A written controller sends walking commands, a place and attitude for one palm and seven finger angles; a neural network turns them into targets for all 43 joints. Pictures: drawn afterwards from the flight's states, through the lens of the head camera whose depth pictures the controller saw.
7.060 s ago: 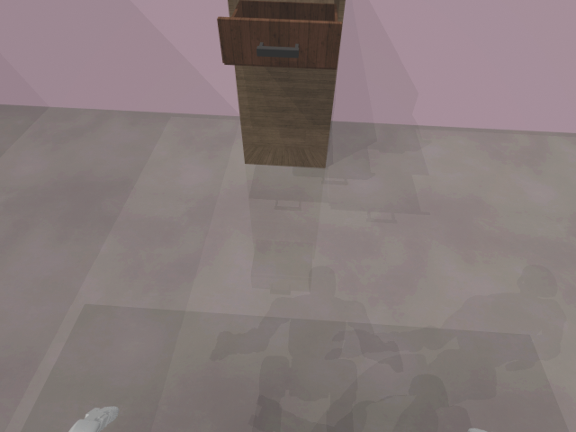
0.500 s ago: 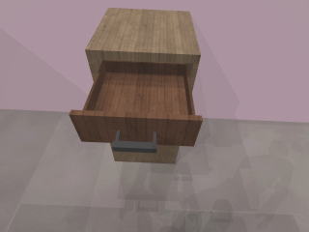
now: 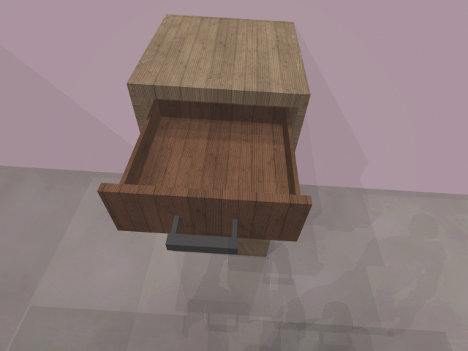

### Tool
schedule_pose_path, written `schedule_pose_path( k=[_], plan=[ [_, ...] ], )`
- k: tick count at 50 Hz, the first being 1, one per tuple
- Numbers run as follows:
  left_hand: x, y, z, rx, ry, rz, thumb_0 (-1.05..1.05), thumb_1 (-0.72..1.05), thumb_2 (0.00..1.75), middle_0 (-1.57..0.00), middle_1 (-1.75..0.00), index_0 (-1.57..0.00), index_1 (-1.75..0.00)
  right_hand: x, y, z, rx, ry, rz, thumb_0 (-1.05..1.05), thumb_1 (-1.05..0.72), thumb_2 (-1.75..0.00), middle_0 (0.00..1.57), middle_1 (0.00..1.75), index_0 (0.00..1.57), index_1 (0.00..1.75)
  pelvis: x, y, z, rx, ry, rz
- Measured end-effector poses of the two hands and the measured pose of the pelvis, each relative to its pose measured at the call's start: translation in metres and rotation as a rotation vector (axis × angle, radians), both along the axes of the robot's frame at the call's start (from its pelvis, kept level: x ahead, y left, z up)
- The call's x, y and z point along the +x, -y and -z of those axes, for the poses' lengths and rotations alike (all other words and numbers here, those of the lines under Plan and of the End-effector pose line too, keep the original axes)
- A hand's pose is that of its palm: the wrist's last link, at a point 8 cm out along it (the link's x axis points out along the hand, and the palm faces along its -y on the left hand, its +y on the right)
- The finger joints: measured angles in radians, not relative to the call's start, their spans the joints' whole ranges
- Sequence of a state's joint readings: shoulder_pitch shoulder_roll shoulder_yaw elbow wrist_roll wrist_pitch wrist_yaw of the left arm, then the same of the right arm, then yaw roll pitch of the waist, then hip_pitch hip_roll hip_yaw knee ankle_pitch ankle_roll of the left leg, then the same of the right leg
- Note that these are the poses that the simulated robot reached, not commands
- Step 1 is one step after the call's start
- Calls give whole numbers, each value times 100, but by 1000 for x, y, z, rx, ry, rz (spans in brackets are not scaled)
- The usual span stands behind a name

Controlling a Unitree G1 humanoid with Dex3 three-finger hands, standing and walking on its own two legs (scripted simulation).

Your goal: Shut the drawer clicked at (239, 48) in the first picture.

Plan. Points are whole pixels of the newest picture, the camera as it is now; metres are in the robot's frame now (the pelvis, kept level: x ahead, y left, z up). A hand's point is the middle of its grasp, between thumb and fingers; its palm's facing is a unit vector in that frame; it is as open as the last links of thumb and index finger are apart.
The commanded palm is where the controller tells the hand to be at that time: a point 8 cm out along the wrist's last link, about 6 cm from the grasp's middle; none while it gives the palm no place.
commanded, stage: come to a stop and stand still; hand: left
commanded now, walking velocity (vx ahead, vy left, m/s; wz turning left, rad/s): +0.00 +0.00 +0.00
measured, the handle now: (204, 233) +0.33 +0.08 -0.01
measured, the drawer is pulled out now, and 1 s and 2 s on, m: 0.29 0.29 0.29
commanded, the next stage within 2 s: look again from close up in 0.20 s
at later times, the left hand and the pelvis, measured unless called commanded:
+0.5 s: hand out of the picture +0.01 +0.16 -0.18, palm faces +0.03 -0.98 -0.18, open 7.3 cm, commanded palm none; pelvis +0.01 -0.01 +0.00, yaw +0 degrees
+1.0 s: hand out of the picture -0.01 +0.15 -0.18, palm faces +0.03 -0.99 -0.15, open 7.4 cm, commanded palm none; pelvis +0.01 -0.01 +0.00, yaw +0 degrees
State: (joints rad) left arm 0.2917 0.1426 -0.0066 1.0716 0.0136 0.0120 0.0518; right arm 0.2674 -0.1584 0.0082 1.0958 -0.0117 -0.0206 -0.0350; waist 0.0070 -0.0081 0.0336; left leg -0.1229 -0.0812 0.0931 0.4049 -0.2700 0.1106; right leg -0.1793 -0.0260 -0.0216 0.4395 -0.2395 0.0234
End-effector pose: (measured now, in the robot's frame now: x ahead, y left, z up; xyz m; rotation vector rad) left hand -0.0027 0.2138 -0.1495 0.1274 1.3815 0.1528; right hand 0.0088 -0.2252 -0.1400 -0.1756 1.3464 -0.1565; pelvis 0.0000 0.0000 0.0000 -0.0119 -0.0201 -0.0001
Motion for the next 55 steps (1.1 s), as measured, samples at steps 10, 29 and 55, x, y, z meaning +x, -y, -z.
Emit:
schedule_pose_path(
  k=[10, 29, 55],
  plan=[
    [10, 2, -1, 3, 3, 7, 1, 93, 90, -20, -30, -20, -29, 1, 2, 1, 6, -19, 3, 1, -91, -90, 20, 30, 20, 30, 6, 4, -1, 0, 1, 1],
    [8, 7, -2, 3, -5, 1, 1, 93, 90, -20, -30, -20, -29, -16, -4, 3, 33, -64, 21, 0, -91, -90, 20, 30, 20, 30, 7, 8, -2, 3, 2, 0],
    [-2, 22, 4, -27, -70, 14, 0, 91, 90, -20, -30, -20, -29, -22, 1, 6, 31, -87, 64, 0, -90, -90, 20, 30, 20, 30, 13, 17, 2, 26, -11, 23]
  ],
)
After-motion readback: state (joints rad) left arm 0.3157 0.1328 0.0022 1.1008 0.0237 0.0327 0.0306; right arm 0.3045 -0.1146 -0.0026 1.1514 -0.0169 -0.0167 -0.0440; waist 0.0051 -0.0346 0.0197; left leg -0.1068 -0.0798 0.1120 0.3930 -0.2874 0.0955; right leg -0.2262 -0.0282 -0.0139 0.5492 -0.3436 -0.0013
